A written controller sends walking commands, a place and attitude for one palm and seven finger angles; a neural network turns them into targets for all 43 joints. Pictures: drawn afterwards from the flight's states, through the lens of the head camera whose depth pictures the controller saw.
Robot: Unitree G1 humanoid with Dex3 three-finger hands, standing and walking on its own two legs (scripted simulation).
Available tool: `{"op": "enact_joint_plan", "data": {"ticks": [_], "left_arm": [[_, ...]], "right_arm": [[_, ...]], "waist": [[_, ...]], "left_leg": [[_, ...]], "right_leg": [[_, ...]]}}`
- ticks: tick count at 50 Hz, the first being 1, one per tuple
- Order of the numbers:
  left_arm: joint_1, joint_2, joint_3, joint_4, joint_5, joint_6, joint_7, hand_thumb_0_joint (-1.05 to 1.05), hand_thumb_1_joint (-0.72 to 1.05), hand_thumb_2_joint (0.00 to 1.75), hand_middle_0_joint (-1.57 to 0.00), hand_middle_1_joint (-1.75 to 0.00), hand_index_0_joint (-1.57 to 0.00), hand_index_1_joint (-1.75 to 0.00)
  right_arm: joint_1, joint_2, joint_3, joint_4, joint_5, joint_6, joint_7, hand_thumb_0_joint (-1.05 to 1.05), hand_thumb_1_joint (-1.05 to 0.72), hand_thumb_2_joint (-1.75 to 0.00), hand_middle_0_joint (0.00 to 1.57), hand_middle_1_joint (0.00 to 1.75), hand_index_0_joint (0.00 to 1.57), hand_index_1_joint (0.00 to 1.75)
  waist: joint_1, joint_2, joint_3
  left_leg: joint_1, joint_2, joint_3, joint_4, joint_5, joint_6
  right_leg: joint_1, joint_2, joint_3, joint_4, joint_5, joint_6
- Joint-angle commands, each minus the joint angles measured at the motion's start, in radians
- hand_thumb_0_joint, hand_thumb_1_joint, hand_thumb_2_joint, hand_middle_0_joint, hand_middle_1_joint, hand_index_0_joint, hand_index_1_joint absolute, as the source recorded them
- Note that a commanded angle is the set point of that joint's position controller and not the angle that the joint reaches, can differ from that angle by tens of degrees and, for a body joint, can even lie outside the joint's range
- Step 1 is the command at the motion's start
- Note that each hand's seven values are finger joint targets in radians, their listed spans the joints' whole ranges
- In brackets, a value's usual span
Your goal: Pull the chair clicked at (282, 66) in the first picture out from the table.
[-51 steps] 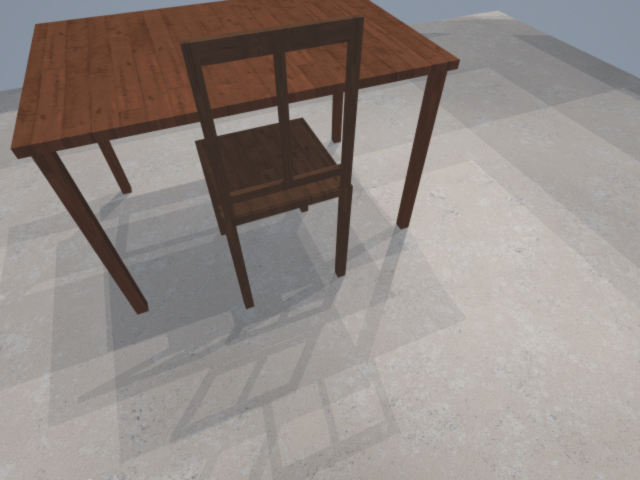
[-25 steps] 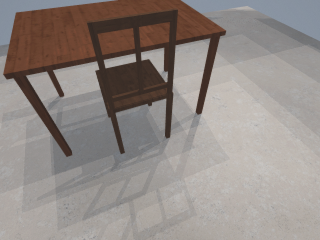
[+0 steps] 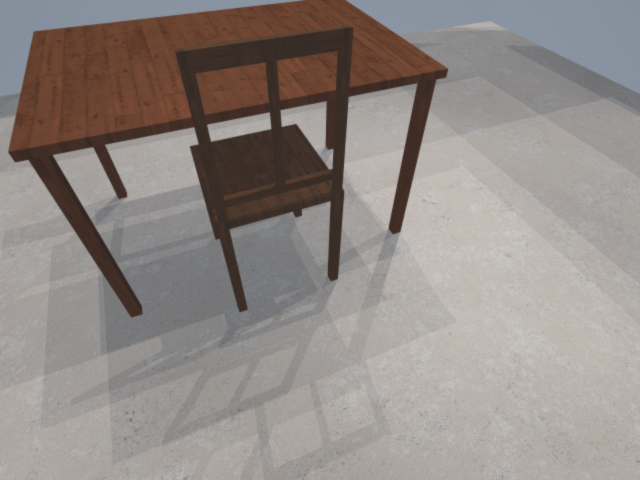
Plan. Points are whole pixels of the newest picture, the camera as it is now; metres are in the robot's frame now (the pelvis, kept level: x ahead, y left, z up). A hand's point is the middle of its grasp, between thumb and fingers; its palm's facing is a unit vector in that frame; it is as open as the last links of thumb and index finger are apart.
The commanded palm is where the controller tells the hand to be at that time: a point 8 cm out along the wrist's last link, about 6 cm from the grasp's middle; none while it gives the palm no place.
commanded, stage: look at it before walking up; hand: left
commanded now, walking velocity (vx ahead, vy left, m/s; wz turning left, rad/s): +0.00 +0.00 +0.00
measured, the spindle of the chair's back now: (276, 129) +0.92 +0.17 -0.06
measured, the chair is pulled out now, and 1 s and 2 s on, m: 0.00 0.00 0.00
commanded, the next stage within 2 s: walk to a spot facing it in 0.42 s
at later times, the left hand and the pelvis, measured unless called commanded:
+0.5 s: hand out of the picture +0.06 +0.25 -0.16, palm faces -0.01 -0.94 -0.33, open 7.4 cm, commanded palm none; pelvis +0.00 +0.00 +0.00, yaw +0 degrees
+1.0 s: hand out of the picture +0.05 +0.19 -0.18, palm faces -0.11 -0.96 -0.26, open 7.3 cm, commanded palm none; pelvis -0.03 -0.01 -0.02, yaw -9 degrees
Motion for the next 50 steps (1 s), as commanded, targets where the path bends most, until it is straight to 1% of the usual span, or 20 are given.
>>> {"op": "enact_joint_plan", "data": {"ticks": [1, 5, 15, 25, 28, 29, 31, 32, 34, 39, 41, 42, 43, 44, 45, 46, 47, 48, 49, 50], "left_arm": [[-0.034, 0.205, 0.047, -0.064, 0.004, -0.022, 0.009, 0.0, 0.9, 0.9, -0.2, -0.3, -0.2, -0.3], [-0.033, 0.204, 0.047, -0.062, 0.003, -0.023, 0.009, 0.0, 0.9, 0.9, -0.2, -0.3, -0.2, -0.3], [-0.026, 0.201, 0.046, -0.055, 0.004, -0.021, 0.009, 0.0, 0.9, 0.9, -0.2, -0.3, -0.2, -0.3], [-0.016, 0.194, 0.046, -0.05, 0.005, -0.022, 0.01, 0.0, 0.9, 0.9, -0.2, -0.3, -0.2, -0.3], [-0.019, 0.202, 0.05, -0.054, 0.004, -0.02, 0.008, 0.0, 0.9, 0.9, -0.2, -0.3, -0.2, -0.3], [-0.012, 0.186, 0.052, -0.06, 0.005, -0.013, 0.008, 0.0, 0.9, 0.9, -0.2, -0.3, -0.2, -0.3], [0.029, 0.113, 0.044, -0.061, 0.004, 0.009, 0.012, 0.0, 0.9, 0.9, -0.2, -0.3, -0.2, -0.3], [0.042, 0.104, 0.046, -0.07, 0.004, 0.018, 0.012, 0.0, 0.9, 0.9, -0.2, -0.3, -0.2, -0.3], [0.058, 0.105, 0.055, -0.096, 0.008, 0.027, 0.009, 0.0, 0.9, 0.9, -0.2, -0.3, -0.2, -0.3], [0.084, 0.089, 0.071, -0.162, 0.013, 0.041, -0.002, 0.0, 0.9, 0.9, -0.2, -0.3, -0.2, -0.3], [0.108, 0.07, 0.078, -0.179, 0.014, 0.044, -0.007, 0.0, 0.9, 0.9, -0.2, -0.3, -0.2, -0.3], [0.131, 0.057, 0.082, -0.182, 0.014, 0.046, -0.009, 0.0, 0.9, 0.9, -0.2, -0.3, -0.2, -0.3], [0.151, 0.048, 0.084, -0.186, 0.014, 0.046, -0.012, 0.0, 0.9, 0.9, -0.2, -0.3, -0.2, -0.3], [0.184, 0.045, 0.089, -0.184, 0.015, 0.045, -0.013, 0.0, 0.9, 0.9, -0.2, -0.3, -0.2, -0.3], [0.219, 0.056, 0.096, -0.181, 0.018, 0.041, -0.013, 0.0, 0.9, 0.9, -0.2, -0.3, -0.2, -0.3], [0.232, 0.11, 0.107, -0.188, 0.027, 0.032, -0.006, 0.0, 0.9, 0.9, -0.2, -0.3, -0.2, -0.3], [0.255, 0.163, 0.117, -0.203, 0.024, 0.025, 0.005, 0.0, 0.9, 0.9, -0.2, -0.3, -0.2, -0.3], [0.242, 0.163, 0.119, -0.215, 0.016, 0.027, 0.016, 0.0, 0.9, 0.9, -0.2, -0.3, -0.2, -0.3], [0.188, 0.147, 0.12, -0.228, 0.015, 0.026, 0.019, 0.0, 0.9, 0.9, -0.2, -0.3, -0.2, -0.3], [0.143, 0.125, 0.118, -0.244, 0.016, 0.023, 0.02, 0.0, 0.9, 0.9, -0.2, -0.3, -0.2, -0.3]], "right_arm": [[-0.037, -0.194, -0.035, -0.059, 0.004, -0.026, -0.015, 0.0, -0.9, -0.9, 0.2, 0.3, 0.2, 0.3], [-0.037, -0.196, -0.035, -0.057, 0.005, -0.027, -0.016, 0.0, -0.9, -0.9, 0.2, 0.3, 0.2, 0.3], [-0.033, -0.193, -0.033, -0.052, 0.006, -0.026, -0.016, 0.0, -0.9, -0.9, 0.2, 0.3, 0.2, 0.3], [-0.028, -0.188, -0.033, -0.048, 0.006, -0.026, -0.017, 0.0, -0.9, -0.9, 0.2, 0.3, 0.2, 0.3], [-0.024, -0.197, -0.039, -0.049, 0.004, -0.028, -0.02, 0.0, -0.9, -0.9, 0.2, 0.3, 0.2, 0.3], [-0.01, -0.178, -0.039, -0.054, 0.005, -0.025, -0.022, 0.0, -0.9, -0.9, 0.2, 0.3, 0.2, 0.3], [0.032, -0.099, -0.029, -0.055, 0.003, -0.012, -0.026, 0.0, -0.9, -0.9, 0.2, 0.3, 0.2, 0.3], [0.046, -0.09, -0.032, -0.065, 0.004, -0.007, -0.029, 0.0, -0.9, -0.9, 0.2, 0.3, 0.2, 0.3], [0.059, -0.099, -0.047, -0.094, 0.003, 0.002, -0.033, 0.0, -0.9, -0.9, 0.2, 0.3, 0.2, 0.3], [0.054, -0.113, -0.078, -0.167, 0.001, 0.011, -0.034, 0.0, -0.9, -0.9, 0.2, 0.3, 0.2, 0.3], [0.035, -0.115, -0.09, -0.193, 0.0, 0.011, -0.033, 0.0, -0.9, -0.9, 0.2, 0.3, 0.2, 0.3], [0.014, -0.116, -0.095, -0.206, -0.001, 0.01, -0.032, 0.0, -0.9, -0.9, 0.2, 0.3, 0.2, 0.3], [-0.001, -0.115, -0.099, -0.218, -0.002, 0.01, -0.03, 0.0, -0.9, -0.9, 0.2, 0.3, 0.2, 0.3], [-0.024, -0.114, -0.104, -0.232, -0.001, 0.011, -0.027, 0.0, -0.9, -0.9, 0.2, 0.3, 0.2, 0.3], [-0.047, -0.1, -0.107, -0.25, -0.002, 0.015, -0.025, 0.0, -0.9, -0.9, 0.2, 0.3, 0.2, 0.3], [-0.047, -0.052, -0.102, -0.266, 0.002, 0.023, -0.024, 0.0, -0.9, -0.9, 0.2, 0.3, 0.2, 0.3], [-0.058, -0.007, -0.092, -0.294, 0.002, 0.029, -0.024, 0.0, -0.9, -0.9, 0.2, 0.3, 0.2, 0.3], [-0.058, -0.023, -0.094, -0.293, 0.002, 0.032, -0.026, 0.0, -0.9, -0.9, 0.2, 0.3, 0.2, 0.3], [-0.04, -0.029, -0.096, -0.288, 0.004, 0.025, -0.025, 0.0, -0.9, -0.9, 0.2, 0.3, 0.2, 0.3], [-0.006, -0.022, -0.097, -0.278, 0.003, 0.019, -0.023, 0.0, -0.9, -0.9, 0.2, 0.3, 0.2, 0.3]], "waist": [[0.001, 0.003, -0.035], [-0.001, 0.003, -0.046], [0.0, -0.003, -0.026], [0.0, -0.001, -0.031], [-0.002, 0.006, -0.04], [-0.005, -0.003, -0.034], [-0.007, 0.0, -0.034], [-0.007, 0.007, -0.026], [-0.007, 0.0, -0.028], [-0.001, 0.053, -0.012], [0.012, 0.103, -0.009], [0.027, 0.126, -0.012], [0.038, 0.133, -0.008], [0.058, 0.111, -0.015], [0.079, 0.044, -0.01], [0.082, -0.175, -0.018], [0.096, -0.344, -0.004], [0.081, -0.255, 0.003], [0.044, -0.167, 0.002], [0.019, -0.127, -0.03]], "left_leg": [[0.008, 0.099, -0.092, -0.051, 0.122, 0.041], [0.021, 0.102, -0.093, -0.053, 0.135, 0.041], [0.012, 0.102, -0.096, -0.063, 0.122, 0.041], [0.022, 0.103, -0.098, -0.066, 0.14, 0.04], [0.046, 0.11, -0.079, -0.054, 0.151, 0.038], [0.047, 0.113, -0.067, -0.036, 0.152, 0.036], [0.04, 0.117, -0.031, -0.001, 0.141, 0.023], [0.034, 0.121, -0.022, 0.01, 0.13, 0.023], [0.032, 0.136, -0.013, 0.033, 0.102, 0.029], [-0.014, 0.197, -0.025, 0.052, 0.021, 0.062], [-0.061, 0.24, -0.04, 0.042, -0.002, 0.086], [-0.079, 0.261, -0.044, 0.045, 0.007, 0.1], [-0.11, 0.275, -0.038, 0.06, 0.01, 0.108], [-0.132, 0.27, -0.021, 0.105, -0.004, 0.103], [-0.177, 0.219, 0.029, 0.212, -0.065, 0.07], [-0.253, 0.087, 0.117, 0.436, -0.199, 0.006], [-0.403, -0.029, 0.066, 0.652, -0.418, -0.026], [-0.427, -0.008, -0.053, 0.757, -0.385, -0.016], [-0.435, 0.012, -0.074, 0.783, -0.327, -0.015], [-0.405, 0.025, -0.076, 0.755, -0.275, -0.016]], "right_leg": [[-0.001, -0.122, 0.114, -0.076, 0.12, -0.021], [0.002, -0.121, 0.11, -0.074, 0.131, -0.019], [0.0, -0.12, 0.106, -0.085, 0.113, -0.015], [0.008, -0.12, 0.104, -0.087, 0.134, -0.013], [-0.005, -0.117, 0.121, -0.077, 0.172, -0.02], [-0.023, -0.11, 0.129, -0.062, 0.192, -0.02], [-0.054, -0.107, 0.14, -0.019, 0.221, -0.012], [-0.072, -0.101, 0.147, 0.002, 0.223, -0.011], [-0.114, -0.084, 0.155, 0.046, 0.211, -0.014], [-0.205, -0.031, 0.147, 0.182, 0.153, -0.01], [-0.208, -0.008, 0.115, 0.269, 0.088, -0.003], [-0.203, 0.001, 0.096, 0.311, 0.035, 0.0], [-0.186, 0.006, 0.077, 0.331, -0.03, 0.003], [-0.162, 0.002, 0.079, 0.314, -0.028, 0.001], [-0.136, -0.02, 0.134, 0.24, 0.065, -0.011], [-0.125, -0.133, 0.364, 0.094, 0.129, -0.06], [-0.094, -0.27, 0.671, -0.076, 0.201, -0.154], [-0.106, -0.285, 0.725, -0.128, 0.129, -0.198], [-0.09, -0.259, 0.691, -0.088, 0.148, -0.215], [-0.076, -0.217, 0.586, -0.046, 0.177, -0.199]]}}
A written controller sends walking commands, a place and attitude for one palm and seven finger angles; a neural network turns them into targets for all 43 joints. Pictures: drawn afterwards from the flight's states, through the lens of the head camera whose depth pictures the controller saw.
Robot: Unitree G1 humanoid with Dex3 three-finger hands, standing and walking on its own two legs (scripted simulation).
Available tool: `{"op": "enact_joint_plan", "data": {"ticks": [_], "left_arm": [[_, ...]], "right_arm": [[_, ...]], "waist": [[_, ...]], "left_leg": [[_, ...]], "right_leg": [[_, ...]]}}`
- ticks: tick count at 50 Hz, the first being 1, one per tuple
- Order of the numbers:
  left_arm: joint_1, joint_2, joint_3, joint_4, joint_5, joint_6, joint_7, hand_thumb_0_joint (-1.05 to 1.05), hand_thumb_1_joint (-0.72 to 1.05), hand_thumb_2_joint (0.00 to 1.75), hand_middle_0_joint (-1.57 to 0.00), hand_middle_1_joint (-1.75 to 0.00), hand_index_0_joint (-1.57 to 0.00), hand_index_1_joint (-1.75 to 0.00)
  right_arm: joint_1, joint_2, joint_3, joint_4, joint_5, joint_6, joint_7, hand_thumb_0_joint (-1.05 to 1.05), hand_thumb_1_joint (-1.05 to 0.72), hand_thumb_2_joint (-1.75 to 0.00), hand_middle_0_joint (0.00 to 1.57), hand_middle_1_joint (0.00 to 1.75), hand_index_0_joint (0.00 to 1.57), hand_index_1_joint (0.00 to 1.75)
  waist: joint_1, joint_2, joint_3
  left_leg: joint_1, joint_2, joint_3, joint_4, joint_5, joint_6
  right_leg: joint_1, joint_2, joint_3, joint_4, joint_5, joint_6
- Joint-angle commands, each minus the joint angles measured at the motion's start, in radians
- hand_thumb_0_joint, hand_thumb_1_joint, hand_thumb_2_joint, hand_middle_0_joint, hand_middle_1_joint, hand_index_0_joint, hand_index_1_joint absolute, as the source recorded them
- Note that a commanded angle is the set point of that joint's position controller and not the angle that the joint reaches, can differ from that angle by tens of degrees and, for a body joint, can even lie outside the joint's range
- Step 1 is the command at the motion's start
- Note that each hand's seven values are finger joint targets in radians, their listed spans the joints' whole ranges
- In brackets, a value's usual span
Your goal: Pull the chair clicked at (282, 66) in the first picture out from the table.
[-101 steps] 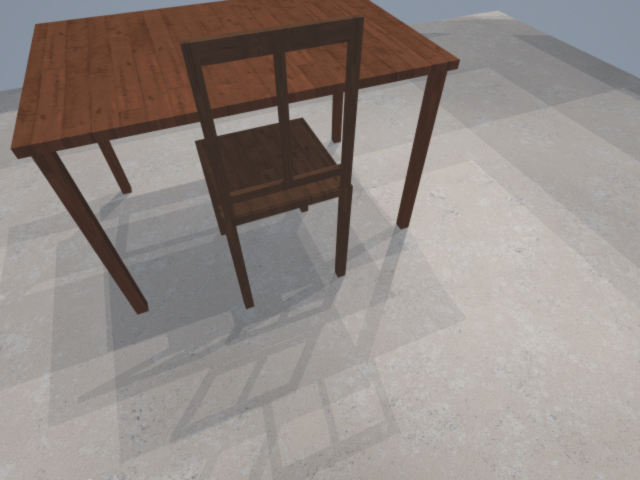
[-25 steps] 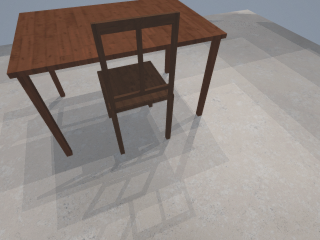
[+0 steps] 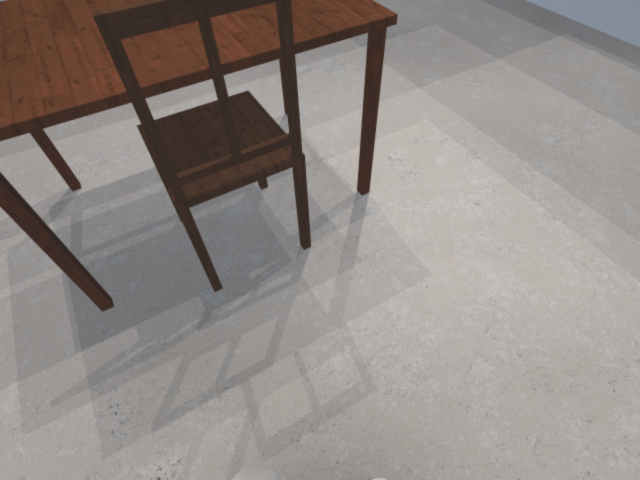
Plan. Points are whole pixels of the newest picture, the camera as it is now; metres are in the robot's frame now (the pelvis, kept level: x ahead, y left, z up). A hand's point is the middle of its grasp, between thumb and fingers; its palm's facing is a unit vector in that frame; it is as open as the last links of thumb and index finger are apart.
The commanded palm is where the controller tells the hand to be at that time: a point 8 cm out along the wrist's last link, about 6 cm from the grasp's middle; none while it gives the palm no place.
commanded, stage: walk to a spot facing it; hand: left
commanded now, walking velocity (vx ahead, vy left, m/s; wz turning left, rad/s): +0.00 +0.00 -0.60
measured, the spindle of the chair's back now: (222, 95) +0.90 +0.32 -0.03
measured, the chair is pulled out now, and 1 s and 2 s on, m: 0.00 0.00 0.00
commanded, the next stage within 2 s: turn to face it in 1.52 s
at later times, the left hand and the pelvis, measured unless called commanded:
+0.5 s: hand (171, 471) +0.14 +0.23 -0.14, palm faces -0.28 -0.94 -0.21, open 7.4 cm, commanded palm none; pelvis +0.01 +0.04 +0.03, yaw -20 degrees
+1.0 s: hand (342, 363) +0.31 +0.00 -0.15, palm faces -0.55 -0.81 -0.19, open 7.2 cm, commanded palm none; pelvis +0.13 -0.10 +0.02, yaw -34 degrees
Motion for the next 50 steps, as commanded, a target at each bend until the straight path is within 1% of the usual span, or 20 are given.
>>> {"op": "enact_joint_plan", "data": {"ticks": [1, 6, 10, 11, 12, 13, 14, 15, 18, 24, 29, 33, 35, 36, 37, 38, 39, 41, 44, 50], "left_arm": [[0.023, 0.228, 0.072, -0.09, 0.003, -0.019, 0.025, 0.0, 0.9, 0.9, -0.2, -0.3, -0.2, -0.3], [0.052, 0.23, 0.083, -0.091, 0.006, -0.01, 0.02, 0.0, 0.9, 0.9, -0.2, -0.3, -0.2, -0.3], [0.005, 0.225, 0.086, -0.107, 0.006, 0.001, 0.009, 0.0, 0.9, 0.9, -0.2, -0.3, -0.2, -0.3], [-0.028, 0.206, 0.082, -0.124, 0.003, 0.003, 0.004, 0.0, 0.9, 0.9, -0.2, -0.3, -0.2, -0.3], [-0.042, 0.139, 0.072, -0.15, -0.001, 0.003, -0.008, 0.0, 0.9, 0.9, -0.2, -0.3, -0.2, -0.3], [-0.095, 0.119, 0.078, -0.191, -0.004, -0.012, -0.018, 0.0, 0.9, 0.9, -0.2, -0.3, -0.2, -0.3], [-0.108, 0.153, 0.087, -0.19, 0.01, -0.018, -0.025, 0.0, 0.9, 0.9, -0.2, -0.3, -0.2, -0.3], [-0.083, 0.168, 0.097, -0.153, 0.019, -0.018, -0.037, 0.0, 0.9, 0.9, -0.2, -0.3, -0.2, -0.3], [-0.022, 0.111, 0.078, -0.105, 0.019, -0.01, -0.063, 0.0, 0.9, 0.9, -0.2, -0.3, -0.2, -0.3], [-0.145, 0.082, 0.056, -0.126, 0.019, -0.013, -0.073, 0.0, 0.9, 0.9, -0.2, -0.3, -0.2, -0.3], [-0.283, 0.057, 0.033, -0.143, 0.012, -0.019, -0.079, 0.0, 0.9, 0.9, -0.2, -0.3, -0.2, -0.3], [-0.261, 0.061, 0.034, -0.125, 0.007, -0.033, -0.073, 0.0, 0.9, 0.9, -0.2, -0.3, -0.2, -0.3], [-0.077, 0.097, 0.05, -0.067, 0.008, -0.051, -0.061, 0.0, 0.9, 0.9, -0.2, -0.3, -0.2, -0.3], [0.106, 0.173, 0.073, -0.009, 0.011, -0.068, -0.051, 0.0, 0.9, 0.9, -0.2, -0.3, -0.2, -0.3], [0.231, 0.3, 0.104, 0.02, 0.005, -0.078, -0.031, 0.0, 0.9, 0.9, -0.2, -0.3, -0.2, -0.3], [0.266, 0.355, 0.111, 0.036, -0.02, -0.064, -0.023, 0.0, 0.9, 0.9, -0.2, -0.3, -0.2, -0.3], [0.192, 0.323, 0.105, 0.014, -0.018, -0.06, -0.015, 0.0, 0.9, 0.9, -0.2, -0.3, -0.2, -0.3], [0.012, 0.21, 0.07, -0.021, -0.011, -0.066, -0.003, 0.0, 0.9, 0.9, -0.2, -0.3, -0.2, -0.3], [-0.064, 0.148, 0.054, -0.013, 0.005, -0.083, 0.007, 0.0, 0.9, 0.9, -0.2, -0.3, -0.2, -0.3], [0.015, 0.129, 0.059, 0.034, 0.006, -0.094, 0.003, 0.0, 0.9, 0.9, -0.2, -0.3, -0.2, -0.3]], "right_arm": [[-0.048, -0.1, -0.026, -0.133, 0.004, -0.052, -0.008, 0.0, -0.9, -0.9, 0.2, 0.3, 0.2, 0.3], [-0.06, -0.069, -0.022, -0.153, 0.014, -0.05, -0.013, 0.0, -0.9, -0.9, 0.2, 0.3, 0.2, 0.3], [0.075, -0.08, -0.021, -0.135, 0.016, -0.07, -0.014, 0.0, -0.9, -0.9, 0.2, 0.3, 0.2, 0.3], [0.141, -0.114, -0.029, -0.117, 0.014, -0.077, -0.021, 0.0, -0.9, -0.9, 0.2, 0.3, 0.2, 0.3], [0.194, -0.2, -0.048, -0.108, 0.0, -0.085, -0.031, 0.0, -0.9, -0.9, 0.2, 0.3, 0.2, 0.3], [0.183, -0.273, -0.056, -0.127, -0.007, -0.094, -0.035, 0.0, -0.9, -0.9, 0.2, 0.3, 0.2, 0.3], [0.126, -0.249, -0.044, -0.141, -0.004, -0.092, -0.025, 0.0, -0.9, -0.9, 0.2, 0.3, 0.2, 0.3], [0.082, -0.184, -0.029, -0.146, -0.008, -0.096, -0.019, 0.0, -0.9, -0.9, 0.2, 0.3, 0.2, 0.3], [0.073, -0.132, -0.007, -0.137, -0.006, -0.12, -0.018, 0.0, -0.9, -0.9, 0.2, 0.3, 0.2, 0.3], [0.276, -0.109, 0.005, -0.058, -0.001, -0.148, -0.021, 0.0, -0.9, -0.9, 0.2, 0.3, 0.2, 0.3], [0.356, -0.119, 0.004, -0.006, -0.014, -0.149, -0.016, 0.0, -0.9, -0.9, 0.2, 0.3, 0.2, 0.3], [0.333, -0.141, -0.005, 0.019, -0.02, -0.142, -0.012, 0.0, -0.9, -0.9, 0.2, 0.3, 0.2, 0.3], [0.316, -0.156, -0.007, 0.022, -0.011, -0.137, -0.01, 0.0, -0.9, -0.9, 0.2, 0.3, 0.2, 0.3], [0.314, -0.137, -0.001, 0.015, -0.001, -0.135, -0.001, 0.0, -0.9, -0.9, 0.2, 0.3, 0.2, 0.3], [0.357, -0.052, 0.015, -0.014, 0.017, -0.136, 0.005, 0.0, -0.9, -0.9, 0.2, 0.3, 0.2, 0.3], [0.234, -0.053, 0.009, -0.058, 0.017, -0.137, -0.002, 0.0, -0.9, -0.9, 0.2, 0.3, 0.2, 0.3], [0.188, -0.073, 0.001, -0.066, 0.015, -0.137, -0.002, 0.0, -0.9, -0.9, 0.2, 0.3, 0.2, 0.3], [0.183, -0.062, -0.003, -0.032, -0.003, -0.121, 0.003, 0.0, -0.9, -0.9, 0.2, 0.3, 0.2, 0.3], [0.299, -0.006, 0.0, 0.023, -0.016, -0.089, 0.008, 0.0, -0.9, -0.9, 0.2, 0.3, 0.2, 0.3], [0.174, 0.027, -0.006, -0.019, -0.015, -0.097, 0.029, 0.0, -0.9, -0.9, 0.2, 0.3, 0.2, 0.3]], "waist": [[-0.011, -0.133, -0.123], [0.007, -0.166, -0.146], [-0.04, -0.213, -0.176], [-0.077, -0.175, -0.164], [-0.112, 0.073, -0.136], [-0.113, 0.242, -0.056], [-0.087, 0.203, -0.013], [-0.052, 0.103, 0.017], [-0.014, 0.124, 0.028], [-0.068, 0.104, 0.047], [-0.11, 0.138, 0.076], [-0.075, 0.158, 0.05], [0.019, 0.093, -0.068], [0.099, 0.016, -0.2], [0.12, -0.207, -0.362], [0.133, -0.191, -0.349], [0.106, -0.118, -0.283], [0.011, -0.08, -0.089], [-0.082, -0.098, -0.075], [-0.045, -0.12, -0.028]], "left_leg": [[-0.104, -0.01, -0.091, 0.159, 0.034, -0.009], [0.001, -0.062, -0.061, -0.086, 0.043, -0.005], [0.283, -0.1, -0.027, -0.431, 0.088, 0.028], [0.488, -0.053, -0.059, -0.543, 0.082, 0.054], [0.635, 0.164, -0.303, -0.702, -0.125, 0.118], [0.524, 0.427, -0.534, -0.793, -0.214, 0.187], [0.355, 0.464, -0.575, -0.793, -0.26, 0.231], [0.264, 0.37, -0.432, -0.785, -0.225, 0.205], [0.229, 0.226, -0.154, -0.754, 0.011, 0.147], [0.417, 0.275, -0.069, -0.726, 0.295, 0.181], [0.418, 0.293, 0.06, -0.687, 0.495, 0.166], [0.407, 0.312, 0.165, -0.58, 0.728, 0.137], [0.342, 0.28, 0.221, -0.31, 0.937, 0.096], [0.145, 0.25, 0.235, -0.05, 0.773, 0.046], [-0.184, 0.099, 0.23, 0.307, -0.027, -0.007], [-0.304, 0.068, 0.075, 0.493, -0.139, 0.01], [-0.307, 0.094, 0.008, 0.538, -0.034, 0.021], [-0.252, 0.161, -0.017, 0.448, 0.114, 0.012], [-0.101, 0.151, 0.018, 0.248, 0.155, -0.005], [-0.085, 0.108, 0.055, -0.071, 0.225, -0.011]], "right_leg": [[0.126, -0.262, 0.422, -0.331, 0.283, -0.155], [0.141, -0.217, 0.427, -0.355, 0.267, -0.132], [0.006, -0.138, 0.414, -0.402, -0.138, -0.063], [-0.183, -0.08, 0.352, -0.344, -0.264, -0.015], [-0.423, 0.032, 0.201, -0.121, -0.322, 0.031], [-0.507, 0.02, 0.013, 0.16, -0.248, 0.068], [-0.468, -0.076, 0.009, 0.285, -0.177, 0.068], [-0.416, -0.086, -0.023, 0.367, -0.097, 0.069], [-0.392, -0.101, -0.09, 0.528, 0.063, 0.078], [-0.527, -0.169, -0.136, 0.451, 0.111, 0.09], [-0.397, -0.173, -0.208, 0.179, 0.088, 0.058], [-0.18, -0.125, -0.254, 0.006, 0.028, 0.001], [0.138, -0.061, -0.293, -0.107, 0.052, -0.033], [0.479, -0.106, -0.222, -0.138, 0.102, -0.066], [0.754, -0.442, 0.262, -0.23, 0.049, -0.177], [0.694, -0.542, 0.464, -0.368, 0.108, -0.227], [0.545, -0.515, 0.442, -0.41, -0.049, -0.225], [0.224, -0.435, 0.253, -0.462, -0.125, -0.185], [0.048, -0.339, 0.061, -0.485, -0.012, -0.15], [0.069, -0.302, 0.052, -0.525, -0.094, -0.155]]}}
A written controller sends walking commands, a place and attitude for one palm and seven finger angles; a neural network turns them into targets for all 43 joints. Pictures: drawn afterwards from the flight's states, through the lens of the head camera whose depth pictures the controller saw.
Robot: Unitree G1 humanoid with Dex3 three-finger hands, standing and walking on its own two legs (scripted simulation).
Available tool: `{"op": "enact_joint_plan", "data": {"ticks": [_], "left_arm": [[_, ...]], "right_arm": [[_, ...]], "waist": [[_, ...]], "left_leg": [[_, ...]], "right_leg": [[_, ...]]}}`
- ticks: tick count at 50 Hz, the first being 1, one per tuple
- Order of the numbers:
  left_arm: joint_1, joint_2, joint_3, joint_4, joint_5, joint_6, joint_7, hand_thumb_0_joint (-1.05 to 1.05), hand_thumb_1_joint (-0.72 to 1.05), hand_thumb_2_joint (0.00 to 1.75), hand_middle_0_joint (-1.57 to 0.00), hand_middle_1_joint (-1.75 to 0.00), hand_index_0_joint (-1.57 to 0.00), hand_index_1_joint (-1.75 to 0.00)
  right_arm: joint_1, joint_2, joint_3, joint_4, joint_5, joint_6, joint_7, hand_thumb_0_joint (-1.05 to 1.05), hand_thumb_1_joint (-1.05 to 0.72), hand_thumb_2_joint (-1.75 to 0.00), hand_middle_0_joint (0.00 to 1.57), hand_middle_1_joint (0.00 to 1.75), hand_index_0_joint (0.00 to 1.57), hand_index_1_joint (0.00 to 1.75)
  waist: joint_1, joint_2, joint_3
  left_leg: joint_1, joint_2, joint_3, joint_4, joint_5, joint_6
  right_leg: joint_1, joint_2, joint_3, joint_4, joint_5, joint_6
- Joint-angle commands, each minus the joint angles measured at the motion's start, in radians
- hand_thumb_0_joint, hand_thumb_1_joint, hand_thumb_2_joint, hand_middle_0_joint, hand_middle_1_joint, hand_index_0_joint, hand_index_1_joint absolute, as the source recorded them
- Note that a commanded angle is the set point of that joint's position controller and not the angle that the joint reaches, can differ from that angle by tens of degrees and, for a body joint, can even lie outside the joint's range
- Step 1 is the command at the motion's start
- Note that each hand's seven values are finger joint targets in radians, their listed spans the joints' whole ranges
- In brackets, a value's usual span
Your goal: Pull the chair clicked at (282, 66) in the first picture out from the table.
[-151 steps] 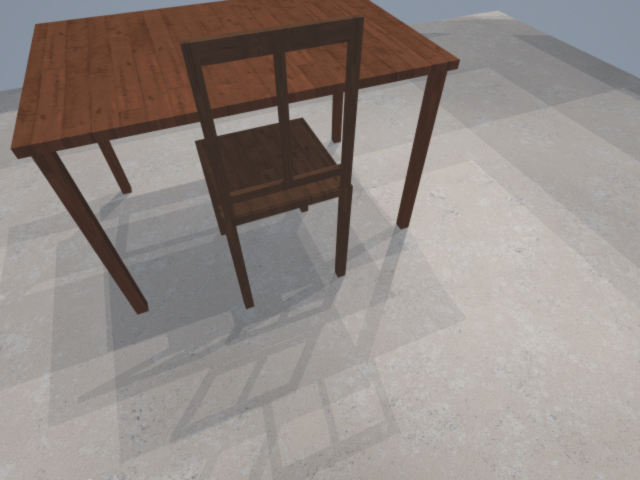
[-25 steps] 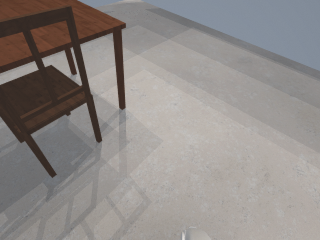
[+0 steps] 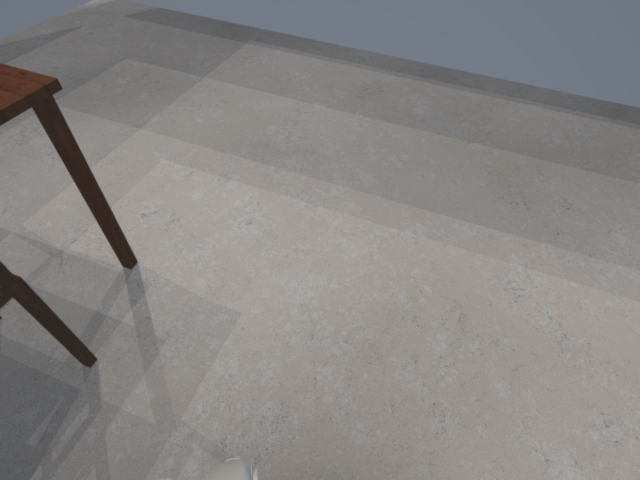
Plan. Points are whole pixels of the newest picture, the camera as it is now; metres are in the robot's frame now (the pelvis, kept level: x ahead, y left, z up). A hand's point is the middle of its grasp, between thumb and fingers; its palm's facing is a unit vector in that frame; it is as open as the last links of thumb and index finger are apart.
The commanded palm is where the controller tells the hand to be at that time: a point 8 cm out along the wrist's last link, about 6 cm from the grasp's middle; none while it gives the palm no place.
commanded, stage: walk to a spot facing it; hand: left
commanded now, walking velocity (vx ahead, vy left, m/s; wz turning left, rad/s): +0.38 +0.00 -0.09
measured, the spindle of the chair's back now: out of the picture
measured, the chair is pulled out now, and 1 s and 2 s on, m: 0.00 0.00 0.00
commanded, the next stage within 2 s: turn to face it in 0.52 s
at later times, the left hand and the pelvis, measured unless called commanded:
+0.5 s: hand (181, 426) +0.23 +0.21 -0.18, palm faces -0.08 -0.99 -0.10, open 7.3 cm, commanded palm none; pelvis +0.20 +0.05 +0.01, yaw -9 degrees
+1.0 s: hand (260, 275) +0.51 +0.12 -0.16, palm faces -0.08 -0.98 -0.16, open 7.2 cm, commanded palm none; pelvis +0.36 -0.02 +0.00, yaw -5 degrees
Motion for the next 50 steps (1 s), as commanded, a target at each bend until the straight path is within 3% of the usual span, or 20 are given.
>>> {"op": "enact_joint_plan", "data": {"ticks": [1, 4, 6, 7, 8, 9, 10, 12, 14, 16, 28, 32, 33, 34, 35, 36, 37, 39, 42, 50], "left_arm": [[0.09, 0.143, 0.033, -0.016, 0.009, -0.023, -0.003, 0.0, 0.9, 0.9, -0.2, -0.3, -0.2, -0.3], [0.123, 0.144, 0.035, 0.001, 0.011, -0.022, -0.002, 0.0, 0.9, 0.9, -0.2, -0.3, -0.2, -0.3], [0.11, 0.141, 0.037, 0.001, 0.006, -0.016, -0.003, 0.0, 0.9, 0.9, -0.2, -0.3, -0.2, -0.3], [0.108, 0.115, 0.031, -0.004, 0.005, -0.014, -0.006, 0.0, 0.9, 0.9, -0.2, -0.3, -0.2, -0.3], [0.117, 0.058, 0.022, -0.021, -0.002, -0.014, -0.015, 0.0, 0.9, 0.9, -0.2, -0.3, -0.2, -0.3], [0.085, 0.042, 0.013, -0.05, 0.001, -0.021, -0.018, 0.0, 0.9, 0.9, -0.2, -0.3, -0.2, -0.3], [0.043, 0.082, 0.024, -0.044, 0.013, -0.018, -0.012, 0.0, 0.9, 0.9, -0.2, -0.3, -0.2, -0.3], [0.067, 0.063, 0.031, -0.007, 0.017, -0.011, -0.028, 0.0, 0.9, 0.9, -0.2, -0.3, -0.2, -0.3], [0.14, 0.029, 0.029, 0.034, 0.019, 0.006, -0.034, 0.0, 0.9, 0.9, -0.2, -0.3, -0.2, -0.3], [0.158, 0.017, 0.029, 0.047, 0.021, 0.02, -0.033, 0.0, 0.9, 0.9, -0.2, -0.3, -0.2, -0.3], [-0.116, -0.025, 0.018, -0.025, 0.013, 0.028, -0.052, 0.0, 0.9, 0.9, -0.2, -0.3, -0.2, -0.3], [0.002, 0.004, 0.018, 0.002, 0.018, 0.008, -0.04, 0.0, 0.9, 0.9, -0.2, -0.3, -0.2, -0.3], [0.13, 0.028, 0.021, 0.044, 0.022, -0.007, -0.031, 0.0, 0.9, 0.9, -0.2, -0.3, -0.2, -0.3], [0.265, 0.091, 0.037, 0.087, 0.023, -0.019, -0.017, 0.0, 0.9, 0.9, -0.2, -0.3, -0.2, -0.3], [0.346, 0.187, 0.056, 0.111, 0.016, -0.033, 0.001, 0.0, 0.9, 0.9, -0.2, -0.3, -0.2, -0.3], [0.345, 0.223, 0.055, 0.106, -0.006, -0.028, 0.005, 0.0, 0.9, 0.9, -0.2, -0.3, -0.2, -0.3], [0.263, 0.204, 0.046, 0.078, -0.004, -0.028, 0.012, 0.0, 0.9, 0.9, -0.2, -0.3, -0.2, -0.3], [0.092, 0.107, 0.022, 0.038, -0.002, -0.019, 0.026, 0.0, 0.9, 0.9, -0.2, -0.3, -0.2, -0.3], [-0.019, 0.069, 0.008, 0.006, 0.007, -0.016, 0.031, 0.0, 0.9, 0.9, -0.2, -0.3, -0.2, -0.3], [-0.014, 0.101, 0.038, -0.04, 0.015, 0.021, 0.031, 0.0, 0.9, 0.9, -0.2, -0.3, -0.2, -0.3]], "right_arm": [[0.012, -0.053, -0.016, -0.048, 0.005, -0.023, 0.009, 0.0, -0.9, -0.9, 0.2, 0.3, 0.2, 0.3], [-0.034, -0.059, -0.021, -0.061, 0.009, -0.039, 0.011, 0.0, -0.9, -0.9, 0.2, 0.3, 0.2, 0.3], [0.03, -0.073, -0.023, -0.037, 0.009, -0.048, 0.007, 0.0, -0.9, -0.9, 0.2, 0.3, 0.2, 0.3], [0.109, -0.112, -0.029, -0.01, 0.008, -0.053, -0.003, 0.0, -0.9, -0.9, 0.2, 0.3, 0.2, 0.3], [0.215, -0.204, -0.048, 0.015, -0.008, -0.058, -0.013, 0.0, -0.9, -0.9, 0.2, 0.3, 0.2, 0.3], [0.294, -0.265, -0.06, 0.02, -0.008, -0.054, -0.017, 0.0, -0.9, -0.9, 0.2, 0.3, 0.2, 0.3], [0.261, -0.215, -0.046, 0.029, -0.003, -0.053, -0.026, 0.0, -0.9, -0.9, 0.2, 0.3, 0.2, 0.3], [0.122, -0.135, -0.021, -0.003, 0.005, -0.064, -0.03, 0.0, -0.9, -0.9, 0.2, 0.3, 0.2, 0.3], [0.073, -0.092, -0.007, 0.005, 0.015, -0.082, -0.036, 0.0, -0.9, -0.9, 0.2, 0.3, 0.2, 0.3], [0.104, -0.083, -0.009, 0.025, 0.018, -0.091, -0.039, 0.0, -0.9, -0.9, 0.2, 0.3, 0.2, 0.3], [0.25, -0.081, -0.005, 0.109, 0.01, -0.069, -0.049, 0.0, -0.9, -0.9, 0.2, 0.3, 0.2, 0.3], [0.224, -0.117, -0.018, 0.113, 0.011, -0.06, -0.051, 0.0, -0.9, -0.9, 0.2, 0.3, 0.2, 0.3], [0.206, -0.123, -0.015, 0.115, 0.018, -0.058, -0.049, 0.0, -0.9, -0.9, 0.2, 0.3, 0.2, 0.3], [0.201, -0.096, -0.009, 0.113, 0.03, -0.057, -0.039, 0.0, -0.9, -0.9, 0.2, 0.3, 0.2, 0.3], [0.251, -0.011, 0.003, 0.103, 0.048, -0.058, -0.039, 0.0, -0.9, -0.9, 0.2, 0.3, 0.2, 0.3], [0.231, -0.025, -0.001, 0.091, 0.046, -0.05, -0.047, 0.0, -0.9, -0.9, 0.2, 0.3, 0.2, 0.3], [0.21, -0.015, -0.002, 0.083, 0.043, -0.039, -0.046, 0.0, -0.9, -0.9, 0.2, 0.3, 0.2, 0.3], [0.174, -0.012, -0.004, 0.096, 0.026, -0.01, -0.042, 0.0, -0.9, -0.9, 0.2, 0.3, 0.2, 0.3], [0.197, 0.023, 0.002, 0.109, 0.021, 0.033, -0.036, 0.0, -0.9, -0.9, 0.2, 0.3, 0.2, 0.3], [0.007, -0.014, -0.018, -0.005, 0.014, 0.05, -0.002, 0.0, -0.9, -0.9, 0.2, 0.3, 0.2, 0.3]], "waist": [[0.048, -0.104, 0.031], [0.056, -0.087, 0.049], [0.017, -0.059, 0.055], [-0.02, 0.028, 0.041], [-0.06, 0.244, 0.01], [-0.073, 0.355, -0.006], [-0.067, 0.238, 0.027], [0.006, 0.073, 0.1], [0.057, 0.094, 0.075], [0.06, 0.111, 0.042], [-0.004, 0.165, 0.142], [0.059, 0.159, 0.03], [0.117, 0.136, -0.06], [0.178, 0.042, -0.149], [0.175, -0.176, -0.281], [0.157, -0.116, -0.297], [0.138, -0.146, -0.295], [0.07, -0.062, -0.097], [-0.002, -0.051, -0.022], [0.037, -0.122, 0.024]], "left_leg": [[0.079, -0.025, 0.002, -0.188, 0.025, 0.0], [0.156, -0.052, 0.007, -0.322, 0.018, 0.014], [0.335, -0.084, 0.042, -0.438, 0.052, 0.016], [0.476, -0.061, -0.002, -0.501, -0.021, 0.03], [0.609, 0.131, -0.295, -0.654, -0.22, 0.105], [0.636, 0.322, -0.565, -0.806, -0.324, 0.191], [0.549, 0.324, -0.586, -0.852, -0.385, 0.203], [0.42, 0.252, -0.39, -0.865, -0.275, 0.172], [0.399, 0.171, -0.173, -0.842, -0.024, 0.121], [0.441, 0.141, -0.064, -0.829, 0.152, 0.113], [0.583, 0.158, 0.167, -0.742, 0.557, 0.132], [0.614, 0.172, 0.184, -0.494, 0.914, 0.126], [0.566, 0.14, 0.186, -0.336, 0.889, 0.103], [0.367, 0.101, 0.177, -0.128, 0.66, 0.073], [0.068, -0.062, 0.155, 0.214, -0.184, 0.023], [0.05, -0.09, 0.002, 0.38, -0.363, 0.031], [0.06, -0.064, -0.084, 0.415, -0.294, 0.029], [0.062, -0.012, -0.097, 0.373, -0.173, 0.026], [0.131, -0.007, -0.069, 0.21, -0.125, 0.003], [0.094, -0.032, 0.014, -0.048, -0.102, -0.011]], "right_leg": [[-0.04, -0.265, 0.249, -0.282, -0.194, -0.131], [-0.015, -0.276, 0.274, -0.243, -0.202, -0.123], [-0.092, -0.225, 0.222, -0.166, -0.241, -0.09], [-0.173, -0.175, 0.189, -0.025, -0.211, -0.065], [-0.332, -0.062, 0.093, 0.281, -0.201, -0.016], [-0.451, -0.014, 0.014, 0.559, -0.339, 0.014], [-0.475, -0.065, 0.094, 0.721, -0.282, 0.011], [-0.472, -0.136, 0.115, 0.789, -0.11, 0.021], [-0.404, -0.15, 0.106, 0.753, -0.008, 0.042], [-0.407, -0.151, 0.086, 0.725, 0.027, 0.061], [-0.42, -0.119, -0.078, 0.297, 0.073, 0.047], [-0.163, -0.043, -0.114, 0.177, 0.019, -0.01], [0.036, -0.024, -0.123, 0.094, 0.093, -0.016], [0.309, -0.115, -0.036, 0.079, 0.28, -0.034], [0.57, -0.452, 0.368, 0.083, 0.678, -0.167], [0.496, -0.538, 0.373, 0.016, 0.885, -0.233], [0.369, -0.524, 0.363, -0.047, 0.719, -0.21], [0.101, -0.465, 0.224, -0.132, 0.456, -0.144], [-0.103, -0.413, 0.024, -0.182, 0.351, -0.091], [-0.063, -0.421, -0.071, -0.189, 0.043, -0.068]]}}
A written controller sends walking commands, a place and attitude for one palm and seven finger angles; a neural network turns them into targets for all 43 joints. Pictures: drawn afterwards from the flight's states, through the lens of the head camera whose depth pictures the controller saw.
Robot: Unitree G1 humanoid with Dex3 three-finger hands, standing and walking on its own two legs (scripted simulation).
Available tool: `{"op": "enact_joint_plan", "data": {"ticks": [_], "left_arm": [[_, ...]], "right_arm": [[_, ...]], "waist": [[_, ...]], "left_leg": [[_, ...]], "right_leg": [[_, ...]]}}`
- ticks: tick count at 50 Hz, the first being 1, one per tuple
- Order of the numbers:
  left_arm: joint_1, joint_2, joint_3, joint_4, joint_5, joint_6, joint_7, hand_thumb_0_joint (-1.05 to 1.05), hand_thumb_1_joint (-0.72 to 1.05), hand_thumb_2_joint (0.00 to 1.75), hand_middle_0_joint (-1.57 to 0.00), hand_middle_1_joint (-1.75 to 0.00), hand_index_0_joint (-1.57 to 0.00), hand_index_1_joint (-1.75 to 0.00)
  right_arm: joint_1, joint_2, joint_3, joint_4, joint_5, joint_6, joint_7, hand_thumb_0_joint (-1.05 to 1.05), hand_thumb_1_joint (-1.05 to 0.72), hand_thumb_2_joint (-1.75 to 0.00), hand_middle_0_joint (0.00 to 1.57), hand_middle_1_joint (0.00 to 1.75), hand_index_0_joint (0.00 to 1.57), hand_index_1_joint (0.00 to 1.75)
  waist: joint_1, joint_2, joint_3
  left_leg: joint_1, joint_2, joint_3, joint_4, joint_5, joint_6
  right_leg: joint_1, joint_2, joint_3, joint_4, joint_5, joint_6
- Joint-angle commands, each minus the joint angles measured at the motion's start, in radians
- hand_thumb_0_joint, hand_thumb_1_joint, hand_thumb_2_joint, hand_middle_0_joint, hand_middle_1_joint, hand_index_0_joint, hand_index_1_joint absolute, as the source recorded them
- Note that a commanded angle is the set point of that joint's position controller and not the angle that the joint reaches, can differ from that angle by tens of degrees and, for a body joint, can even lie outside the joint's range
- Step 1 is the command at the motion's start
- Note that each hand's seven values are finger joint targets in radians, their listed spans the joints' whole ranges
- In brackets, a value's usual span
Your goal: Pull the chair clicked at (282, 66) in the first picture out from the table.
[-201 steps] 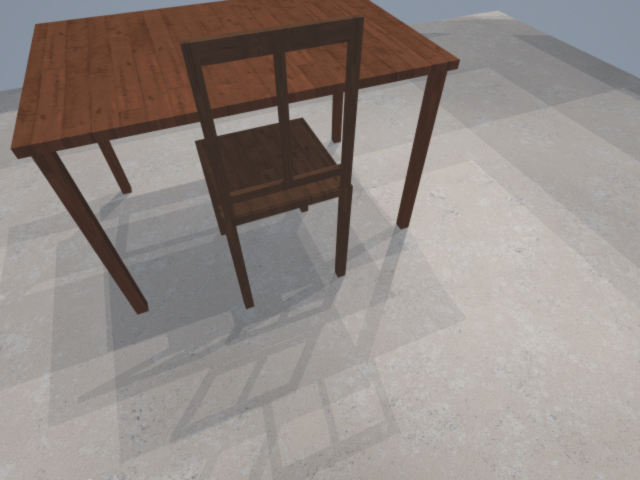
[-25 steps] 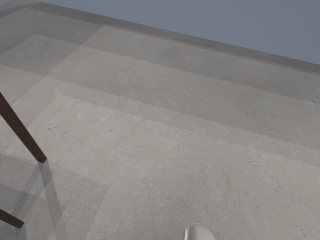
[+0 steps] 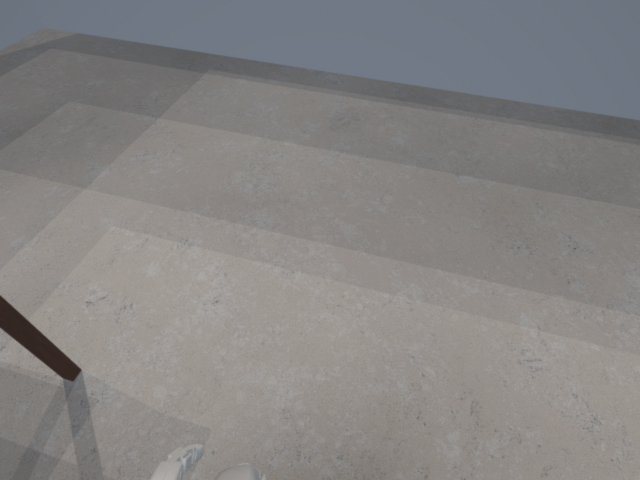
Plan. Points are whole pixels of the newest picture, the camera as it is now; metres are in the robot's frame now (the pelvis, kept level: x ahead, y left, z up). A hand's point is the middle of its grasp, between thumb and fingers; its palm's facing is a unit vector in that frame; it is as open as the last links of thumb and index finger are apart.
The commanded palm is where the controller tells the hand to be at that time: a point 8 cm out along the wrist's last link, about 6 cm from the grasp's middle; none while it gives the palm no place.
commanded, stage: turn to face it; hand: left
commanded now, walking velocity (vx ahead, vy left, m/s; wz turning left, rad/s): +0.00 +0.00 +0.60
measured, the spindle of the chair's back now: out of the picture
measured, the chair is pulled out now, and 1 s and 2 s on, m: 0.00 0.00 0.00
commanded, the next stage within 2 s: none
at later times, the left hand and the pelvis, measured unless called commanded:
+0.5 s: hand out of the picture +0.05 +0.25 -0.15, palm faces +0.31 -0.90 -0.30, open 7.4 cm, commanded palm none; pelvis +0.03 +0.01 +0.00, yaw +16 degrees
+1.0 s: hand out of the picture -0.09 +0.20 -0.19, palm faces +0.62 -0.75 -0.24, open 7.4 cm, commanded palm none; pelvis +0.01 +0.01 -0.01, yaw +35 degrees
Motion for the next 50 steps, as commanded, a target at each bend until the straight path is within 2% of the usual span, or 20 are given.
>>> {"op": "enact_joint_plan", "data": {"ticks": [1, 4, 6, 7, 8, 9, 12, 15, 22, 26, 27, 28, 29, 33, 42, 46, 47, 48, 49, 50], "left_arm": [[0.082, 0.184, 0.056, -0.047, 0.014, 0.013, 0.005, 0.0, 0.9, 0.9, -0.2, -0.3, -0.2, -0.3], [0.098, 0.208, 0.067, -0.059, 0.015, 0.022, 0.004, 0.0, 0.9, 0.9, -0.2, -0.3, -0.2, -0.3], [0.104, 0.216, 0.07, -0.069, 0.002, 0.032, -0.003, 0.0, 0.9, 0.9, -0.2, -0.3, -0.2, -0.3], [0.119, 0.178, 0.068, -0.094, -0.005, 0.04, -0.01, 0.0, 0.9, 0.9, -0.2, -0.3, -0.2, -0.3], [0.066, 0.131, 0.052, -0.152, -0.007, 0.04, -0.015, 0.0, 0.9, 0.9, -0.2, -0.3, -0.2, -0.3], [0.006, 0.157, 0.046, -0.174, 0.005, 0.046, -0.01, 0.0, 0.9, 0.9, -0.2, -0.3, -0.2, -0.3], [0.046, 0.165, 0.061, -0.131, 0.001, 0.039, -0.019, 0.0, 0.9, 0.9, -0.2, -0.3, -0.2, -0.3], [0.1, 0.172, 0.058, -0.105, -0.005, 0.049, -0.022, 0.0, 0.9, 0.9, -0.2, -0.3, -0.2, -0.3], [0.083, 0.172, 0.051, -0.131, -0.012, 0.054, -0.011, 0.0, 0.9, 0.9, -0.2, -0.3, -0.2, -0.3], [0.206, 0.196, 0.055, -0.114, -0.015, 0.037, -0.005, 0.0, 0.9, 0.9, -0.2, -0.3, -0.2, -0.3], [0.241, 0.252, 0.065, -0.113, -0.005, 0.026, 0.002, 0.0, 0.9, 0.9, -0.2, -0.3, -0.2, -0.3], [0.241, 0.355, 0.085, -0.126, 0.013, 0.019, 0.009, 0.0, 0.9, 0.9, -0.2, -0.3, -0.2, -0.3], [0.215, 0.37, 0.08, -0.149, 0.006, 0.025, 0.01, 0.0, 0.9, 0.9, -0.2, -0.3, -0.2, -0.3], [0.073, 0.255, 0.05, -0.176, 0.007, 0.015, 0.005, 0.0, 0.9, 0.9, -0.2, -0.3, -0.2, -0.3], [0.219, 0.317, 0.068, -0.121, 0.014, 0.025, 0.0, 0.0, 0.9, 0.9, -0.2, -0.3, -0.2, -0.3], [0.204, 0.317, 0.078, -0.11, 0.003, 0.036, -0.007, 0.0, 0.9, 0.9, -0.2, -0.3, -0.2, -0.3], [0.206, 0.288, 0.075, -0.128, -0.005, 0.039, -0.012, 0.0, 0.9, 0.9, -0.2, -0.3, -0.2, -0.3], [0.157, 0.216, 0.056, -0.18, -0.009, 0.039, -0.022, 0.0, 0.9, 0.9, -0.2, -0.3, -0.2, -0.3], [0.077, 0.23, 0.045, -0.204, 0.003, 0.053, -0.01, 0.0, 0.9, 0.9, -0.2, -0.3, -0.2, -0.3], [0.048, 0.211, 0.051, -0.193, -0.002, 0.052, -0.005, 0.0, 0.9, 0.9, -0.2, -0.3, -0.2, -0.3]], "right_arm": [[0.026, -0.039, -0.006, -0.071, 0.005, -0.005, 0.023, 0.0, -0.9, -0.9, 0.2, 0.3, 0.2, 0.3], [-0.009, -0.062, -0.012, -0.117, 0.005, -0.014, 0.028, 0.0, -0.9, -0.9, 0.2, 0.3, 0.2, 0.3], [0.054, -0.113, -0.024, -0.117, 0.001, -0.02, 0.028, 0.0, -0.9, -0.9, 0.2, 0.3, 0.2, 0.3], [0.098, -0.198, -0.043, -0.123, -0.004, -0.028, 0.024, 0.0, -0.9, -0.9, 0.2, 0.3, 0.2, 0.3], [0.152, -0.293, -0.061, -0.132, -0.006, -0.033, 0.015, 0.0, -0.9, -0.9, 0.2, 0.3, 0.2, 0.3], [0.179, -0.3, -0.06, -0.111, -0.005, -0.032, 0.005, 0.0, -0.9, -0.9, 0.2, 0.3, 0.2, 0.3], [0.006, -0.253, -0.044, -0.154, 0.001, -0.043, -0.008, 0.0, -0.9, -0.9, 0.2, 0.3, 0.2, 0.3], [-0.042, -0.251, -0.041, -0.167, 0.006, -0.044, -0.006, 0.0, -0.9, -0.9, 0.2, 0.3, 0.2, 0.3], [-0.054, -0.284, -0.061, -0.166, 0.001, -0.016, 0.006, 0.0, -0.9, -0.9, 0.2, 0.3, 0.2, 0.3], [-0.126, -0.28, -0.068, -0.194, 0.01, -0.004, 0.013, 0.0, -0.9, -0.9, 0.2, 0.3, 0.2, 0.3], [-0.125, -0.233, -0.063, -0.206, 0.019, -0.002, 0.019, 0.0, -0.9, -0.9, 0.2, 0.3, 0.2, 0.3], [-0.113, -0.151, -0.049, -0.237, 0.021, -0.003, 0.024, 0.0, -0.9, -0.9, 0.2, 0.3, 0.2, 0.3], [-0.127, -0.206, -0.061, -0.245, 0.008, 0.0, 0.026, 0.0, -0.9, -0.9, 0.2, 0.3, 0.2, 0.3], [-0.105, -0.181, -0.058, -0.187, 0.005, 0.018, 0.046, 0.0, -0.9, -0.9, 0.2, 0.3, 0.2, 0.3], [-0.235, -0.154, -0.026, -0.227, 0.017, 0.007, 0.048, 0.0, -0.9, -0.9, 0.2, 0.3, 0.2, 0.3], [-0.135, -0.19, -0.032, -0.21, 0.013, -0.012, 0.041, 0.0, -0.9, -0.9, 0.2, 0.3, 0.2, 0.3], [-0.059, -0.271, -0.053, -0.197, 0.008, -0.022, 0.037, 0.0, -0.9, -0.9, 0.2, 0.3, 0.2, 0.3], [0.015, -0.391, -0.084, -0.189, 0.006, -0.025, 0.03, 0.0, -0.9, -0.9, 0.2, 0.3, 0.2, 0.3], [0.089, -0.398, -0.081, -0.155, 0.016, -0.018, 0.024, 0.0, -0.9, -0.9, 0.2, 0.3, 0.2, 0.3], [0.067, -0.369, -0.076, -0.153, 0.013, -0.022, 0.009, 0.0, -0.9, -0.9, 0.2, 0.3, 0.2, 0.3]], "waist": [[0.045, -0.137, 0.023], [0.055, -0.105, -0.008], [0.019, -0.032, -0.051], [0.001, 0.195, -0.074], [-0.035, 0.389, -0.062], [-0.052, 0.273, -0.096], [0.019, 0.162, -0.103], [0.038, 0.143, -0.118], [0.02, 0.141, -0.076], [0.079, 0.132, -0.091], [0.096, -0.002, -0.103], [0.101, -0.336, -0.073], [0.102, -0.274, -0.066], [0.024, -0.192, 0.04], [0.112, -0.233, -0.032], [0.059, -0.179, -0.096], [0.016, -0.01, -0.162], [-0.034, 0.323, -0.158], [-0.062, 0.25, -0.161], [-0.051, 0.258, -0.151]], "left_leg": [[0.065, 0.004, 0.012, -0.118, -0.022, -0.003], [0.114, -0.015, 0.034, -0.276, -0.006, 0.004], [0.26, -0.031, 0.034, -0.466, 0.144, 0.015], [0.358, 0.109, -0.209, -0.595, 0.354, 0.093], [0.423, 0.33, -0.507, -0.685, 0.71, 0.239], [0.418, 0.338, -0.517, -0.674, 0.634, 0.286], [0.392, 0.195, -0.337, -0.639, 0.58, 0.219], [0.387, 0.128, -0.25, -0.649, 0.591, 0.198], [0.319, 0.117, -0.366, -0.668, 0.39, 0.212], [0.177, 0.046, -0.381, -0.57, 0.33, 0.156], [0.061, -0.031, -0.324, -0.449, 0.189, 0.095], [-0.137, -0.194, -0.124, -0.196, -0.14, 0.002], [-0.094, -0.147, -0.162, 0.008, -0.217, 0.008], [-0.082, -0.092, -0.116, 0.221, -0.015, -0.017], [0.055, -0.099, 0.002, -0.199, -0.088, -0.02], [0.294, -0.114, 0.03, -0.552, 0.121, 0.008], [0.513, -0.004, -0.109, -0.63, 0.33, 0.06], [0.641, 0.279, -0.466, -0.634, 0.769, 0.211], [0.59, 0.306, -0.437, -0.611, 0.817, 0.272], [0.564, 0.26, -0.435, -0.598, 0.822, 0.276]], "right_leg": [[-0.02, -0.316, 0.15, -0.216, 0.064, -0.062], [0.042, -0.332, 0.131, -0.111, 0.129, -0.046], [0.01, -0.288, 0.074, 0.062, 0.101, 0.012], [-0.136, -0.184, 0.037, 0.256, -0.081, 0.086], [-0.335, -0.058, 0.07, 0.491, -0.469, 0.152], [-0.344, -0.05, 0.201, 0.638, -0.457, 0.139], [-0.363, -0.052, 0.279, 0.706, -0.227, 0.147], [-0.283, -0.034, 0.271, 0.599, -0.175, 0.158], [-0.148, 0.011, 0.264, 0.317, -0.218, 0.151], [0.104, 0.035, 0.241, -0.016, -0.048, 0.137], [0.224, -0.075, 0.343, -0.185, -0.05, 0.108], [0.282, -0.371, 0.639, -0.281, -0.02, -0.007], [0.128, -0.465, 0.639, -0.277, -0.001, -0.079], [0.03, -0.27, 0.332, -0.198, 0.13, -0.031], [0.206, -0.317, 0.221, -0.093, 0.436, -0.053], [0.152, -0.291, 0.13, 0.09, 0.418, 0.035], [-0.022, -0.242, 0.097, 0.278, 0.26, 0.094], [-0.335, -0.097, 0.089, 0.5, -0.391, 0.176], [-0.344, -0.09, 0.209, 0.606, -0.451, 0.162], [-0.373, -0.083, 0.255, 0.657, -0.405, 0.16]]}}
